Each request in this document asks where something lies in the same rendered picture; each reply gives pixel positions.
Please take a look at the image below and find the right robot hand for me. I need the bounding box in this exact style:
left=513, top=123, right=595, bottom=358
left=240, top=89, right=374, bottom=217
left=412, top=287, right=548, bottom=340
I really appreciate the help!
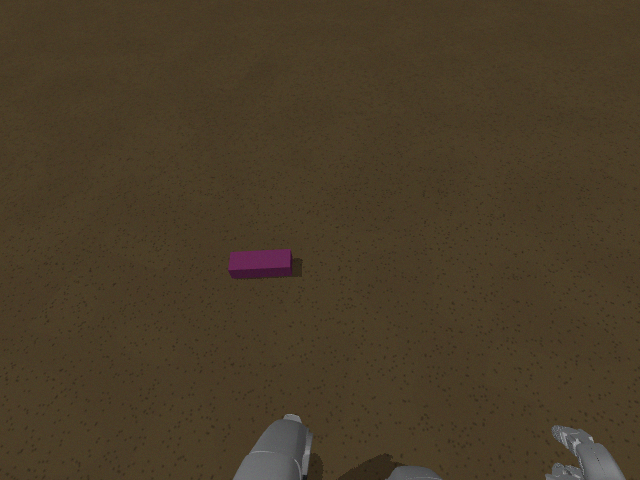
left=545, top=425, right=626, bottom=480

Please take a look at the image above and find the carton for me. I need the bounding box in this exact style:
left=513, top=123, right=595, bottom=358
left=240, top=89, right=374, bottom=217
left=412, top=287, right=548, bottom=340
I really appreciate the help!
left=228, top=249, right=293, bottom=279

